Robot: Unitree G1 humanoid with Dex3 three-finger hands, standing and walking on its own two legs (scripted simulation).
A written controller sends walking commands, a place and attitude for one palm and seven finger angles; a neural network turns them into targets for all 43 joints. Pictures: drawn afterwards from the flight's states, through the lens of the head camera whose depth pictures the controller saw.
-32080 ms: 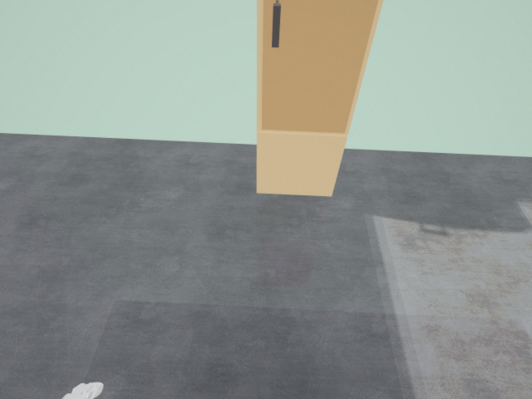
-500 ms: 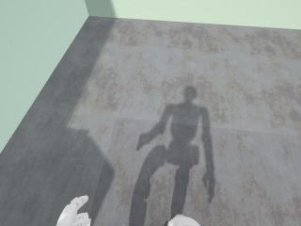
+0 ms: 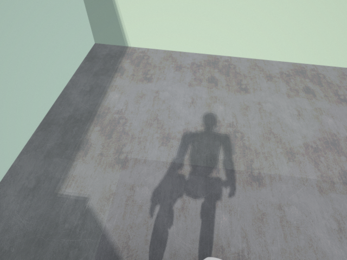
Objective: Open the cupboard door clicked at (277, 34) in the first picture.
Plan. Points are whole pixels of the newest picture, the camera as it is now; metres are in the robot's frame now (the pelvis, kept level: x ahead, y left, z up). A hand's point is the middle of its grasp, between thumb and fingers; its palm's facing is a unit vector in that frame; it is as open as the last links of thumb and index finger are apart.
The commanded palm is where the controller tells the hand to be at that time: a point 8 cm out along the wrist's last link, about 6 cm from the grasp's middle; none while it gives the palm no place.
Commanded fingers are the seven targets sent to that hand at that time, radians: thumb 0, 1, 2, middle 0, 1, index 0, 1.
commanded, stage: turn to face it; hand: left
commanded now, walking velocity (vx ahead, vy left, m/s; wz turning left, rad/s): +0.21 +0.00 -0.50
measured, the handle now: out of the picture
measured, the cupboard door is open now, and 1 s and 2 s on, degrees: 47 47 47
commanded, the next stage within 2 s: none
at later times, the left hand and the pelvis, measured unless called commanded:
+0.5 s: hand (119, 221) +0.24 +0.18 -0.19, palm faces +0.20 -0.96 -0.17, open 7.3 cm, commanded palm none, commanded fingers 0.00 0.90 0.90 -0.20 -0.30 -0.20 -0.30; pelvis +0.18 -0.02 -0.01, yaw +11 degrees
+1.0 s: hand (130, 225) +0.22 +0.14 -0.15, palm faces +0.46 -0.84 -0.28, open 7.4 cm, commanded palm none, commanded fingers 0.00 0.90 0.90 -0.20 -0.30 -0.20 -0.30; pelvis +0.25 -0.07 +0.01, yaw +28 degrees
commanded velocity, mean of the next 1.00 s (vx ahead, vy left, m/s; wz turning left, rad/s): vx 0.00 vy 0.00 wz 0.57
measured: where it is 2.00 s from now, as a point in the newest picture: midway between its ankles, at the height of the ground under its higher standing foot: (192, 254)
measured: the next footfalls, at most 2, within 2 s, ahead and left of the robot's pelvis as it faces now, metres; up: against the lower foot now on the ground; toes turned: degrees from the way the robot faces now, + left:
right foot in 0.20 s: +0.20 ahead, -0.16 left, +0.00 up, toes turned -9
left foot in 0.46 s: +0.24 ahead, +0.09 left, +0.00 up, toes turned +19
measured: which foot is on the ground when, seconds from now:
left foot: down 0.00-0.20, up 0.22-0.44, down 0.46-0.82, up 0.84-1.00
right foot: up 0.00-0.18, down 0.20-0.46, up 0.48-0.80, down 0.82-1.00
